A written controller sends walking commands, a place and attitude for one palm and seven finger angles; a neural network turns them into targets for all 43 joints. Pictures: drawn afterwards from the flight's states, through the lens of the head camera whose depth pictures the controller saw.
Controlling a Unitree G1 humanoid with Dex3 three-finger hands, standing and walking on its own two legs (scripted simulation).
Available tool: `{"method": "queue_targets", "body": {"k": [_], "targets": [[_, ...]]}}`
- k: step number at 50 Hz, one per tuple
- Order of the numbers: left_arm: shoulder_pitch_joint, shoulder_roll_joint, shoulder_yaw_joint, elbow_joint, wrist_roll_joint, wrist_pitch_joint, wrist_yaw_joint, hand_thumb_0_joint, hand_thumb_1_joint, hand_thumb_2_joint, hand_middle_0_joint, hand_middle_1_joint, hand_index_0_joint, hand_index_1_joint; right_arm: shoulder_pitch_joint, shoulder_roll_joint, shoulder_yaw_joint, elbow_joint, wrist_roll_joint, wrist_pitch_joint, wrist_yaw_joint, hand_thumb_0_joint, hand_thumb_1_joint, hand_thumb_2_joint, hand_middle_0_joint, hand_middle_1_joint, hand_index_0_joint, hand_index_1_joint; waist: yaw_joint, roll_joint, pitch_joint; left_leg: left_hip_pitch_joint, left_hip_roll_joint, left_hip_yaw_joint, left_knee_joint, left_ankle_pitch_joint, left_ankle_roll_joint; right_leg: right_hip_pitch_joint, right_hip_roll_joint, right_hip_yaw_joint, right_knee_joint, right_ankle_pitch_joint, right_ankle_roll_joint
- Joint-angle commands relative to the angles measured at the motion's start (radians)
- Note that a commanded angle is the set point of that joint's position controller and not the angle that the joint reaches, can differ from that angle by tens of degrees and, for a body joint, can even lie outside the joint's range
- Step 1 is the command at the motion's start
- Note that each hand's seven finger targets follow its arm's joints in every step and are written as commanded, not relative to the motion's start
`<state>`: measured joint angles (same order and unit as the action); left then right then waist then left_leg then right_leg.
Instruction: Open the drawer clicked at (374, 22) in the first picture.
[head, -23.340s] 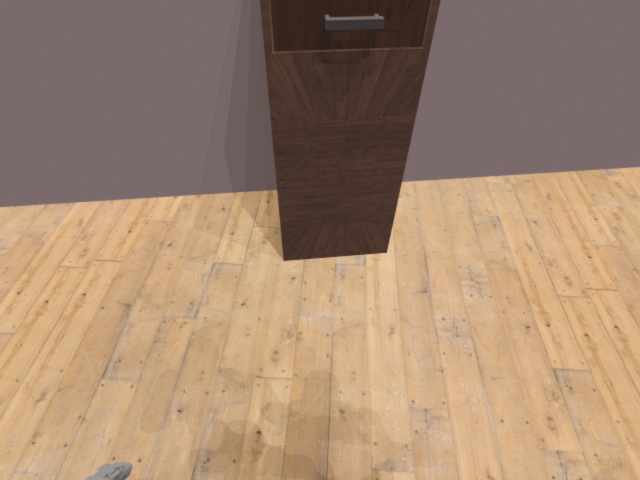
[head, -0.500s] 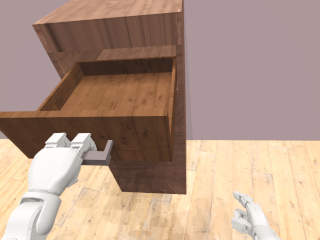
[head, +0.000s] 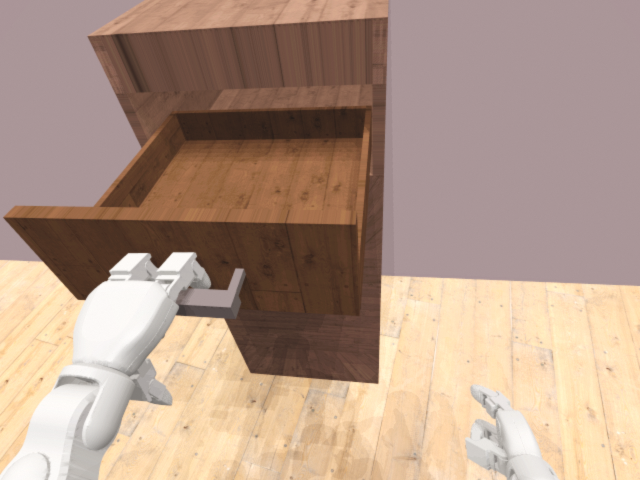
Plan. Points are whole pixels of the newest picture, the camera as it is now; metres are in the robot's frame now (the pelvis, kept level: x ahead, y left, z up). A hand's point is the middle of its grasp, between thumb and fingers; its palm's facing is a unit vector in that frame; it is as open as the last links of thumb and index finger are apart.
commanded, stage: lift the hand off the handle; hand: left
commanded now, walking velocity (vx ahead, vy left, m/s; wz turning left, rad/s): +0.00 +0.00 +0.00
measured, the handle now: (181, 287) +0.27 +0.20 +0.15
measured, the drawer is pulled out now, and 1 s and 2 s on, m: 0.30 0.29 0.29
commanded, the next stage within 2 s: draw the hand back to the body in 1.62 s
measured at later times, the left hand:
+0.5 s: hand (165, 319) +0.23 +0.21 +0.13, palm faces +0.10 -0.06 -0.99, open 13.5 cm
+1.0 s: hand (136, 285) +0.24 +0.22 +0.19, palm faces +0.15 -0.04 -0.99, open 13.4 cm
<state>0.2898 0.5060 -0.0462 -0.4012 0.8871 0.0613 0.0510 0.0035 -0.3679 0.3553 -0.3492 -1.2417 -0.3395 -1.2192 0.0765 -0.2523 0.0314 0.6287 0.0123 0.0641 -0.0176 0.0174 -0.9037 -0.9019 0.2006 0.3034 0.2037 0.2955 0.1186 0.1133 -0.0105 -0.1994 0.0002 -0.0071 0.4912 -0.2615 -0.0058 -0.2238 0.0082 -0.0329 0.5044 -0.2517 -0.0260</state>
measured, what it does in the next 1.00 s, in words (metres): stands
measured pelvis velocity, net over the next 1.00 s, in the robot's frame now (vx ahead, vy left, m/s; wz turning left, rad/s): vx -0.02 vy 0.00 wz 0.01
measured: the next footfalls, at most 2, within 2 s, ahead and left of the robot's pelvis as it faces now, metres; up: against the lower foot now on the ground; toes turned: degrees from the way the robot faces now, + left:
none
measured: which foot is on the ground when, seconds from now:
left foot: down 0.00-1.00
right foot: down 0.00-1.00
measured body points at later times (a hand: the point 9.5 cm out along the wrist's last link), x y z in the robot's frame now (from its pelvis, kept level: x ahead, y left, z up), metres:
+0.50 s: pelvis -0.02 +0.00 +0.00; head -0.04 -0.05 +0.45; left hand +0.22 +0.21 +0.19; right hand +0.22 -0.18 -0.09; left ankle +0.00 +0.12 -0.74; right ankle +0.01 -0.10 -0.74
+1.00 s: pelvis -0.02 +0.00 +0.00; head -0.04 -0.06 +0.45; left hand +0.22 +0.22 +0.24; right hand +0.23 -0.18 -0.08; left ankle +0.00 +0.12 -0.74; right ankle +0.01 -0.10 -0.74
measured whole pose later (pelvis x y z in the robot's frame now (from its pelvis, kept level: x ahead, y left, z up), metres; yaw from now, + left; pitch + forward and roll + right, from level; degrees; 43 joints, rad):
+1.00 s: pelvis -0.02 +0.00 +0.00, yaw +1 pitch -5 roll +0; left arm -0.02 0.61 -0.05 -0.34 0.77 0.13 -0.16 0.00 -0.49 0.30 -0.44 -1.26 -0.39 -1.24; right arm 0.04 -0.26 0.05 0.63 0.04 0.03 -0.01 0.02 -0.90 -0.90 0.20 0.30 0.20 0.30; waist 0.13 0.14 0.01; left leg -0.16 -0.01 -0.02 0.44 -0.21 0.00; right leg -0.18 0.00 -0.04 0.46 -0.21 -0.02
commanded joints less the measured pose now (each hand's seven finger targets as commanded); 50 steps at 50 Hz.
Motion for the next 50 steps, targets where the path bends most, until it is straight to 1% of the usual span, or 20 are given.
{"method": "queue_targets", "body": {"k": [1, 4, 8, 9, 13, 14, 16, 18, 22, 23, 24, 28, 30, 34, 38, 40, 43, 45, 48, 50], "targets": [[-0.174, 0.016, 0.024, -0.201, -0.007, 0.03, 0.017, 0.0, -0.5, 0.3, -0.3, -1.2, -0.3, -1.2, -0.212, -0.053, -0.018, -0.199, 0.002, -0.057, 0.006, 0.0, -0.9, -0.9, 0.2, 0.3, 0.2, 0.3, -0.012, -0.064, -0.136, 0.024, -0.037, 0.027, -0.078, 0.174, 0.026, 0.061, 0.002, 0.011, -0.109, 0.094, 0.016], [-0.21, 0.101, 0.086, -0.18, 0.007, 0.035, 0.021, 0.0, -0.5, 0.3, -0.3, -1.2, -0.3, -1.2, -0.197, -0.056, -0.012, -0.186, 0.0, -0.069, 0.012, 0.0, -0.9, -0.9, 0.2, 0.3, 0.2, 0.3, -0.006, -0.075, -0.169, 0.023, -0.032, 0.031, -0.075, 0.176, 0.023, 0.076, 0.005, 0.011, -0.102, 0.084, 0.011], [-0.342, 0.167, 0.116, -0.093, 0.048, 0.058, 0.027, 0.0, -0.5, 0.3, -0.3, -1.2, -0.3, -1.2, -0.214, -0.065, -0.007, -0.165, 0.009, -0.049, -0.002, 0.0, -0.9, -0.9, 0.2, 0.3, 0.2, 0.3, -0.025, -0.1, -0.071, -0.011, -0.022, 0.028, -0.099, 0.065, 0.02, 0.033, 0.009, 0.026, -0.139, -0.04, 0.012], [-0.374, 0.096, 0.041, -0.063, 0.07, 0.063, 0.021, 0.0, -0.5, 0.3, -0.3, -1.2, -0.3, -1.2, -0.222, -0.05, 0.004, -0.17, 0.001, -0.053, 0.001, 0.0, -0.9, -0.9, 0.2, 0.3, 0.2, 0.3, -0.02, -0.094, -0.092, -0.01, -0.03, 0.033, -0.101, 0.063, 0.023, 0.032, 0.001, 0.02, -0.138, -0.061, 0.011], [-0.422, 0.183, 0.109, -0.015, 0.048, 0.077, 0.011, 0.0, -0.5, 0.3, -0.3, -1.2, -0.3, -1.2, -0.212, -0.068, -0.005, -0.149, 0.014, -0.042, -0.015, 0.0, -0.9, -0.9, 0.2, 0.3, 0.2, 0.3, -0.025, -0.063, -0.102, -0.005, -0.027, 0.026, -0.116, 0.051, 0.02, 0.063, 0.007, 0.027, -0.139, -0.041, 0.009], [-0.455, 0.127, 0.049, 0.001, 0.066, 0.082, 0.002, 0.0, -0.5, 0.3, -0.3, -1.2, -0.3, -1.2, -0.224, -0.053, 0.006, -0.156, 0.008, -0.045, -0.012, 0.0, -0.9, -0.9, 0.2, 0.3, 0.2, 0.3, -0.019, -0.076, -0.128, -0.003, -0.034, 0.031, -0.114, 0.058, 0.021, 0.064, 0.001, 0.024, -0.138, -0.054, 0.009], [-0.448, 0.108, 0.033, 0.032, 0.052, 0.083, -0.005, 0.0, -0.5, 0.3, -0.3, -1.2, -0.3, -1.2, -0.211, -0.056, -0.002, -0.143, 0.009, -0.036, -0.017, 0.0, -0.9, -0.9, 0.2, 0.3, 0.2, 0.3, -0.029, -0.08, -0.093, -0.006, -0.033, 0.027, -0.126, 0.048, 0.021, 0.054, 0.005, 0.018, -0.15, -0.055, 0.013], [-0.502, 0.214, 0.122, -0.024, 0.033, 0.076, -0.008, 0.0, -0.5, 0.3, -0.3, -1.2, -0.3, -1.2, -0.227, -0.068, -0.002, -0.153, 0.018, -0.043, -0.022, 0.0, -0.9, -0.9, 0.2, 0.3, 0.2, 0.3, -0.017, -0.055, -0.15, 0.009, -0.03, 0.023, -0.122, 0.054, 0.022, 0.101, 0.004, 0.037, -0.146, -0.04, 0.011], [-0.516, 0.198, 0.112, -0.073, 0.021, 0.061, -0.024, 0.0, -0.5, 0.3, -0.3, -1.2, -0.3, -1.2, -0.237, -0.056, 0.0, -0.16, 0.01, -0.048, -0.018, 0.0, -0.9, -0.9, 0.2, 0.3, 0.2, 0.3, -0.009, -0.06, -0.163, 0.024, -0.036, 0.024, -0.123, 0.107, 0.025, 0.114, -0.001, 0.03, -0.144, 0.001, 0.013], [-0.521, 0.25, 0.168, -0.091, -0.004, 0.054, -0.025, 0.0, -0.5, 0.3, -0.3, -1.2, -0.3, -1.2, -0.242, -0.063, -0.001, -0.164, 0.018, -0.057, -0.018, 0.0, -0.9, -0.9, 0.2, 0.3, 0.2, 0.3, -0.007, -0.035, -0.168, 0.029, -0.029, 0.017, -0.124, 0.106, 0.021, 0.125, 0.004, 0.034, -0.142, 0.005, 0.009], [-0.524, 0.204, 0.127, -0.107, -0.005, 0.045, -0.033, 0.0, -0.5, 0.3, -0.3, -1.2, -0.3, -1.2, -0.246, -0.047, 0.007, -0.171, 0.009, -0.067, -0.012, 0.0, -0.9, -0.9, 0.2, 0.3, 0.2, 0.3, 0.001, -0.039, -0.19, 0.029, -0.037, 0.021, -0.123, 0.125, 0.022, 0.141, -0.004, 0.028, -0.134, 0.015, 0.01], [-0.5, 0.315, 0.255, -0.142, -0.063, 0.017, -0.036, 0.0, -0.5, 0.3, -0.3, -1.2, -0.3, -1.2, -0.236, -0.071, -0.007, -0.168, 0.02, -0.076, -0.014, 0.0, -0.9, -0.9, 0.2, 0.3, 0.2, 0.3, 0.001, -0.037, -0.16, 0.028, -0.029, 0.022, -0.119, 0.108, 0.019, 0.142, -0.005, 0.049, -0.154, 0.006, 0.013], [-0.456, 0.234, 0.194, -0.105, -0.059, 0.022, -0.045, 0.0, -0.5, 0.3, -0.3, -1.2, -0.3, -1.2, -0.232, -0.054, -0.006, -0.167, 0.014, -0.078, -0.005, 0.0, -0.9, -0.9, 0.2, 0.3, 0.2, 0.3, -0.004, -0.084, -0.124, 0.019, -0.032, 0.024, -0.122, 0.12, 0.021, 0.121, -0.008, 0.038, -0.157, 0.003, 0.015], [-0.529, 0.209, 0.151, -0.079, -0.073, 0.059, -0.081, 0.0, -0.5, 0.3, -0.3, -1.2, -0.3, -1.2, -0.247, -0.07, 0.002, -0.172, 0.023, -0.081, 0.003, 0.0, -0.9, -0.9, 0.2, 0.3, 0.2, 0.3, -0.014, -0.052, -0.106, -0.001, -0.033, 0.027, -0.13, 0.082, 0.013, 0.097, -0.012, 0.034, -0.156, -0.031, 0.016], [-0.6, 0.327, 0.237, -0.186, -0.083, 0.062, -0.092, 0.0, -0.5, 0.3, -0.3, -1.2, -0.3, -1.2, -0.262, -0.09, -0.01, -0.184, 0.034, -0.082, -0.001, 0.0, -0.9, -0.9, 0.2, 0.3, 0.2, 0.3, -0.007, -0.015, -0.173, 0.031, -0.025, 0.016, -0.129, 0.09, 0.017, 0.128, -0.007, 0.044, -0.144, -0.004, 0.012], [-0.591, 0.253, 0.165, -0.161, -0.068, 0.064, -0.102, 0.0, -0.5, 0.3, -0.3, -1.2, -0.3, -1.2, -0.251, -0.065, -0.007, -0.176, 0.024, -0.08, 0.003, 0.0, -0.9, -0.9, 0.2, 0.3, 0.2, 0.3, -0.012, -0.062, -0.19, 0.042, -0.031, 0.017, -0.13, 0.122, 0.021, 0.131, -0.009, 0.032, -0.14, 0.011, 0.013], [-0.637, 0.355, 0.26, -0.166, -0.096, 0.065, -0.111, 0.0, -0.5, 0.3, -0.3, -1.2, -0.3, -1.2, -0.261, -0.09, -0.008, -0.179, 0.035, -0.087, -0.003, 0.0, -0.9, -0.9, 0.2, 0.3, 0.2, 0.3, -0.007, -0.049, -0.179, 0.03, -0.023, 0.012, -0.121, 0.101, 0.016, 0.13, -0.011, 0.048, -0.144, 0.009, 0.012], [-0.666, 0.27, 0.176, -0.143, -0.094, 0.065, -0.127, 0.0, -0.5, 0.3, -0.3, -1.2, -0.3, -1.2, -0.253, -0.067, -0.002, -0.173, 0.029, -0.086, 0.002, 0.0, -0.9, -0.9, 0.2, 0.3, 0.2, 0.3, -0.02, -0.068, -0.159, 0.03, -0.03, 0.017, -0.127, 0.114, 0.019, 0.113, -0.012, 0.034, -0.149, 0.007, 0.016], [-0.721, 0.392, 0.288, -0.179, -0.123, 0.061, -0.132, 0.0, -0.5, 0.3, -0.3, -1.2, -0.3, -1.2, -0.264, -0.091, -0.005, -0.178, 0.036, -0.095, -0.001, 0.0, -0.9, -0.9, 0.2, 0.3, 0.2, 0.3, -0.006, -0.015, -0.188, 0.035, -0.022, 0.007, -0.119, 0.111, 0.012, 0.131, -0.013, 0.049, -0.141, 0.025, 0.008], [-0.737, 0.318, 0.215, -0.183, -0.112, 0.056, -0.142, 0.0, -0.5, 0.3, -0.3, -1.2, -0.3, -1.2, -0.261, -0.067, 0.001, -0.176, 0.029, -0.092, 0.007, 0.0, -0.9, -0.9, 0.2, 0.3, 0.2, 0.3, -0.013, -0.035, -0.202, 0.043, -0.032, 0.01, -0.125, 0.148, 0.014, 0.131, -0.009, 0.028, -0.136, 0.044, 0.012]]}}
